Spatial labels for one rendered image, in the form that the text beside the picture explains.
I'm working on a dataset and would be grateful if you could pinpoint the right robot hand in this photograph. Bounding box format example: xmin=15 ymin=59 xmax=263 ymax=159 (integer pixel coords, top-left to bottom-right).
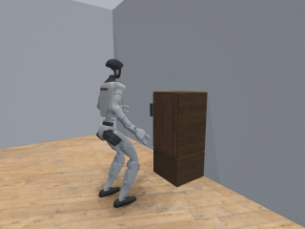
xmin=134 ymin=128 xmax=151 ymax=146

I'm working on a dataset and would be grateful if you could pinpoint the right robot forearm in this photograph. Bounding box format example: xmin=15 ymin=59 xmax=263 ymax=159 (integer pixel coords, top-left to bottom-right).
xmin=114 ymin=105 xmax=137 ymax=134

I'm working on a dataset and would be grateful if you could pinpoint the robot right thigh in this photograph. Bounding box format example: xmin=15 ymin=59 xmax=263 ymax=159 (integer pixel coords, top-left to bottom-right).
xmin=106 ymin=131 xmax=139 ymax=169

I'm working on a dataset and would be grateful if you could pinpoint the left robot upper arm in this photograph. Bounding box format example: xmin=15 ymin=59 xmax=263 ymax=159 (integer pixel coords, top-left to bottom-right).
xmin=96 ymin=84 xmax=102 ymax=110

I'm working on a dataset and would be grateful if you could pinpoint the robot left thigh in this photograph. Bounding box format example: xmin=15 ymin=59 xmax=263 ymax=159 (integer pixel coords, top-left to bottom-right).
xmin=96 ymin=132 xmax=125 ymax=164

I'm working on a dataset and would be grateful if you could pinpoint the right robot upper arm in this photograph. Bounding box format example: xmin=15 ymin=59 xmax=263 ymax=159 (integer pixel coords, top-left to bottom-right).
xmin=111 ymin=82 xmax=126 ymax=115

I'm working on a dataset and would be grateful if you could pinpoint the handle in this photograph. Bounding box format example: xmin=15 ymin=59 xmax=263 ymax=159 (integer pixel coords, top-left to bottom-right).
xmin=150 ymin=103 xmax=155 ymax=116

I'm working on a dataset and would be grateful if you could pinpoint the robot thigh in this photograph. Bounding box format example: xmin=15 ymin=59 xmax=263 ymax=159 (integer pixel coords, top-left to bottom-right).
xmin=106 ymin=131 xmax=139 ymax=169
xmin=96 ymin=132 xmax=125 ymax=164

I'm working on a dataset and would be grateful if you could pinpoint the left robot hand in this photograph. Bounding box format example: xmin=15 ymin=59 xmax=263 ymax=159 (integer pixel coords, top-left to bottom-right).
xmin=120 ymin=105 xmax=130 ymax=114

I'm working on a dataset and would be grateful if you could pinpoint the cupboard door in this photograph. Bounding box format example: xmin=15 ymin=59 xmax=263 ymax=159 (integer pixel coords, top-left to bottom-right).
xmin=152 ymin=94 xmax=177 ymax=156

